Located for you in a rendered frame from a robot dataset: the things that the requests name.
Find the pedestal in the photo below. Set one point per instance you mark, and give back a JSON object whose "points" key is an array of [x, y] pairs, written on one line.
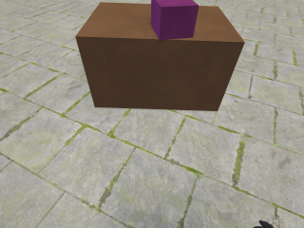
{"points": [[127, 66]]}

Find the carton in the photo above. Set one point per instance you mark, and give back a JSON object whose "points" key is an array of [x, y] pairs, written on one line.
{"points": [[174, 19]]}

